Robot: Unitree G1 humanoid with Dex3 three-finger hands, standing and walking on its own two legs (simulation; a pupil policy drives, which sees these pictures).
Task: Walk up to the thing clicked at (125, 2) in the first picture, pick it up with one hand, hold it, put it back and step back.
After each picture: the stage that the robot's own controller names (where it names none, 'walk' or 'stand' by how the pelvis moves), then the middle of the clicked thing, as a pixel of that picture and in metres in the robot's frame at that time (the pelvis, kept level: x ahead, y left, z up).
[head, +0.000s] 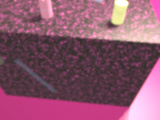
stand; (119, 12) +0.82 -0.17 +0.02
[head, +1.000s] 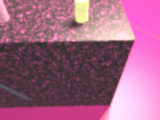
rise first; (81, 9) +0.75 +0.06 +0.05
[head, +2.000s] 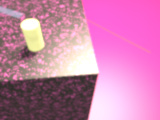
stand; (33, 35) +0.53 +0.24 +0.05
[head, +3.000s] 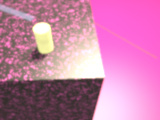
stand; (43, 39) +0.55 +0.20 +0.02
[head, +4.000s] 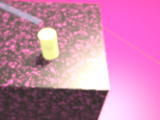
stand; (49, 44) +0.51 +0.18 +0.02
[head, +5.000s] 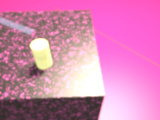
stand; (42, 54) +0.48 +0.20 +0.01
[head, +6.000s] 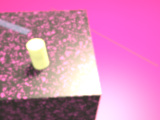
stand; (38, 54) +0.48 +0.22 +0.01
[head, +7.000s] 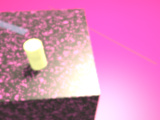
rise first; (35, 55) +0.48 +0.22 +0.01
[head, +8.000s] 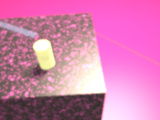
rise first; (44, 55) +0.49 +0.23 +0.02
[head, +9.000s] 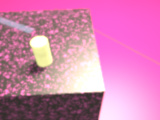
go down; (41, 52) +0.49 +0.22 +0.02
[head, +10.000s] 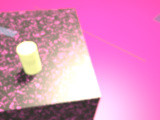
go down; (30, 58) +0.45 +0.21 +0.03
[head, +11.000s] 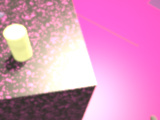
close in; (19, 44) +0.47 +0.22 +0.05
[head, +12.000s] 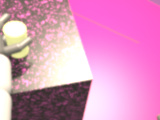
close; (17, 40) +0.48 +0.22 +0.07
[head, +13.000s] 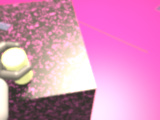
lift; (18, 67) +0.38 +0.22 +0.07
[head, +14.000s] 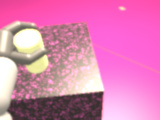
lift; (32, 52) +0.33 +0.17 +0.22
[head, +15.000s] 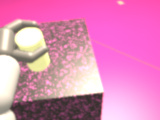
hold; (34, 51) +0.34 +0.16 +0.21
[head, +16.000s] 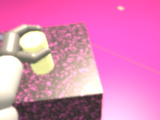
hold; (38, 54) +0.34 +0.16 +0.20
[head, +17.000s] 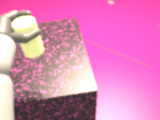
crouch; (29, 37) +0.42 +0.18 +0.20
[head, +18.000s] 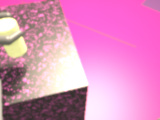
lower; (11, 38) +0.48 +0.22 +0.11
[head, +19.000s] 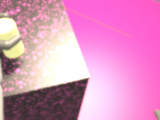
lower; (9, 39) +0.48 +0.22 +0.07
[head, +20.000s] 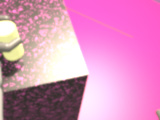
lower; (9, 41) +0.47 +0.22 +0.07
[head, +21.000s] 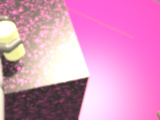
lower; (9, 42) +0.47 +0.22 +0.07
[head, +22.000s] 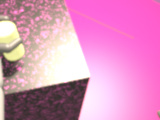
lower; (9, 42) +0.47 +0.23 +0.07
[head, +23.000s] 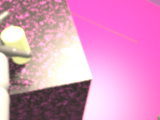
withdraw; (17, 46) +0.46 +0.21 +0.06
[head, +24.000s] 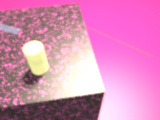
sink last; (36, 58) +0.44 +0.20 +0.05
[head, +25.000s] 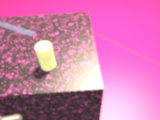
stand; (46, 56) +0.48 +0.21 +0.03
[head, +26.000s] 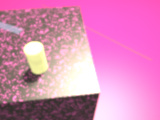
stand; (36, 58) +0.45 +0.21 +0.02
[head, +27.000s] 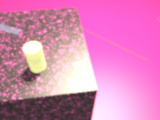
stand; (35, 57) +0.46 +0.22 +0.02
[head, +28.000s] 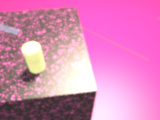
stand; (34, 58) +0.46 +0.22 +0.02
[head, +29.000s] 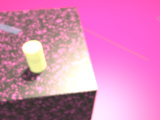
stand; (35, 57) +0.46 +0.22 +0.02
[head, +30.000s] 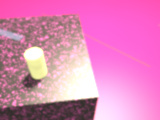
walk; (36, 63) +0.44 +0.21 +0.02
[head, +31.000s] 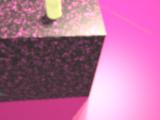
walk; (53, 3) +0.70 +0.17 +0.03
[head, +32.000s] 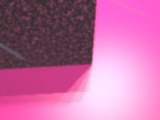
walk; out of the picture +1.09 +0.23 +0.04
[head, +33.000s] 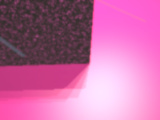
stand; out of the picture +1.19 +0.19 +0.04
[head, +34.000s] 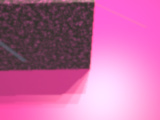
stand; out of the picture +1.17 +0.19 +0.01
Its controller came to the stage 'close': yes
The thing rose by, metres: 0.21
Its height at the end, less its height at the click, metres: +0.00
